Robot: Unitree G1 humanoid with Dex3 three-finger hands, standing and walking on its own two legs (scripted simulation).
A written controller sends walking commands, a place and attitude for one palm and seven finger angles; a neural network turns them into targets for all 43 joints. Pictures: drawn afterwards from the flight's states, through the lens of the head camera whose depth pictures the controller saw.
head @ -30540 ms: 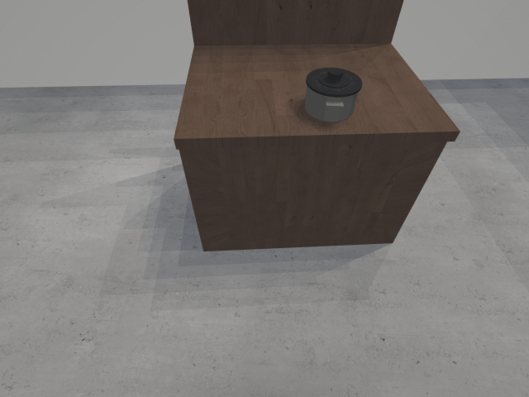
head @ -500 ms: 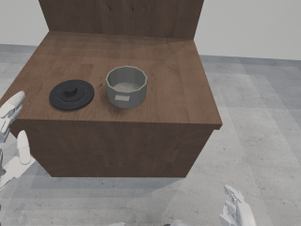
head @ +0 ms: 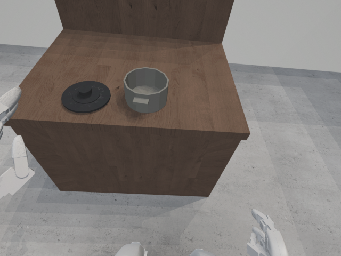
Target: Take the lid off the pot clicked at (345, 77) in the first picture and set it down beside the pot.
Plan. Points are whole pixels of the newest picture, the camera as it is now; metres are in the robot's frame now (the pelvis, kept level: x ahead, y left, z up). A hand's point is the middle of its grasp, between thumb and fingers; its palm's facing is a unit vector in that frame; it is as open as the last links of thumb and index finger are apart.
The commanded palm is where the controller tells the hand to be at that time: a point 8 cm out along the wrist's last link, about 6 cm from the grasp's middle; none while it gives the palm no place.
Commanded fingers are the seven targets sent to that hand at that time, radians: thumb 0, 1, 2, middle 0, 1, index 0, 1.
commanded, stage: step back with the hand held close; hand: left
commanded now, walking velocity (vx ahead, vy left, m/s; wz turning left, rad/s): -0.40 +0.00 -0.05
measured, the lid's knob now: (85, 90) +0.65 +0.35 -0.04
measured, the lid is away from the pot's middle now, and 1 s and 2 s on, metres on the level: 0.23 0.23 0.23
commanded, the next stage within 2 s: stop stepping back and stand still in 0.34 s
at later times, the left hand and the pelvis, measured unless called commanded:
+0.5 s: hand (21, 222) +0.13 +0.21 +0.20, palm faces +0.28 -0.89 -0.37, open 7.4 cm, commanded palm +0.05 +0.27 +0.20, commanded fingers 0.00 0.90 0.90 -0.20 -0.30 -0.20 -0.30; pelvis -0.09 -0.01 +0.00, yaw -2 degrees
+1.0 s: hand out of the picture -0.02 +0.25 +0.18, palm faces +0.31 -0.86 -0.39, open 7.4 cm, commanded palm -0.06 +0.29 +0.20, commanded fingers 0.00 0.90 0.90 -0.20 -0.30 -0.20 -0.30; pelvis -0.21 +0.02 +0.00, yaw -4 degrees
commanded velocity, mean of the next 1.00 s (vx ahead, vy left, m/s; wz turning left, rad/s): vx -0.03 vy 0.00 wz -0.02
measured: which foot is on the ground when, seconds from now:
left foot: down 0.00-0.42, up 0.44-0.60, down 0.62-0.84, up 0.86-1.00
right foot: down 0.00-0.12, up 0.14-0.38, down 0.40-1.00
